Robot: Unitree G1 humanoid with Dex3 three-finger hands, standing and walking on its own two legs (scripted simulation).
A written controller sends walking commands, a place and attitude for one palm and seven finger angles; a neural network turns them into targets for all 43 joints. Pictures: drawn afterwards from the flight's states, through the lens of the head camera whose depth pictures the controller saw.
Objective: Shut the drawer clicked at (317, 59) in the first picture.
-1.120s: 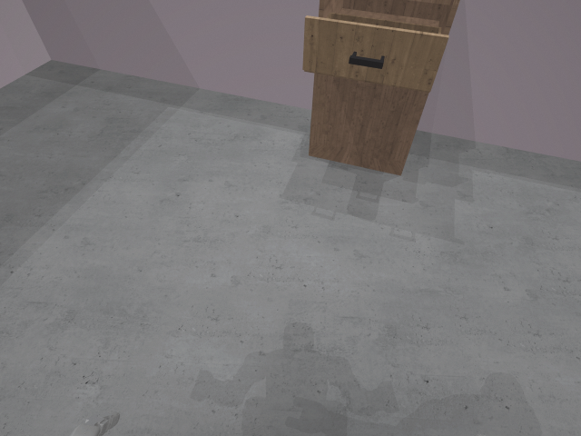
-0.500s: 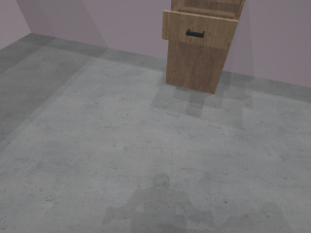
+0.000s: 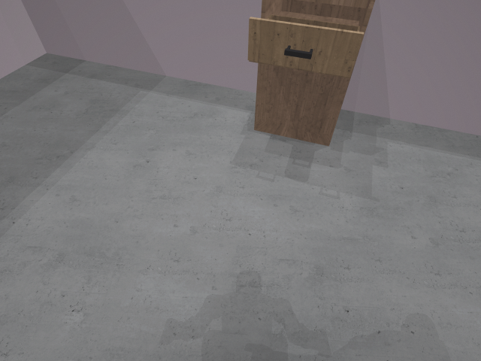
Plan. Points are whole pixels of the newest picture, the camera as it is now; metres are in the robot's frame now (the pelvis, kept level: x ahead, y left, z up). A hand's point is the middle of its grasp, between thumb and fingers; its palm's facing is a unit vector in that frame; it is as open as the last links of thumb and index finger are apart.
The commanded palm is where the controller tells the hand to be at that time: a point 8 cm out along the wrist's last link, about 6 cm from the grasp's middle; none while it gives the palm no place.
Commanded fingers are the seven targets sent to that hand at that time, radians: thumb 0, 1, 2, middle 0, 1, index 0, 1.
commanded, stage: look at it before walking up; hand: left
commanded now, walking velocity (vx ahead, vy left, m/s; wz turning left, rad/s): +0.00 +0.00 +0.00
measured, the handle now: (299, 51) +1.28 -0.18 -0.06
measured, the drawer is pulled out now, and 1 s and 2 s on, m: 0.30 0.30 0.30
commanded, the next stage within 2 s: walk to a spot facing it in 0.32 s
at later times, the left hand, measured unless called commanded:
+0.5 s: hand out of the picture +0.08 +0.25 -0.16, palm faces -0.02 -0.94 -0.33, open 7.3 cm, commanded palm none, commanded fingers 0.00 0.90 0.90 -0.20 -0.30 -0.20 -0.30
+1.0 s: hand (180, 353) +0.18 +0.13 -0.18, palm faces -0.11 -0.97 -0.21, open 7.3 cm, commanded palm none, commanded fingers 0.00 0.90 0.90 -0.20 -0.30 -0.20 -0.30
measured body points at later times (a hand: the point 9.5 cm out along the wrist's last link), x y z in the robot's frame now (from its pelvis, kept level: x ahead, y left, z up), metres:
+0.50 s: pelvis +0.01 +0.00 +0.00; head +0.01 +0.00 +0.45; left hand +0.08 +0.29 -0.13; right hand +0.09 -0.29 -0.13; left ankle +0.01 +0.13 -0.74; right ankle +0.01 -0.11 -0.74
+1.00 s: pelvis +0.14 -0.05 -0.01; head +0.16 -0.06 +0.44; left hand +0.18 +0.18 -0.16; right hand +0.08 -0.29 -0.17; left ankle +0.11 +0.09 -0.66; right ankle +0.11 -0.13 -0.74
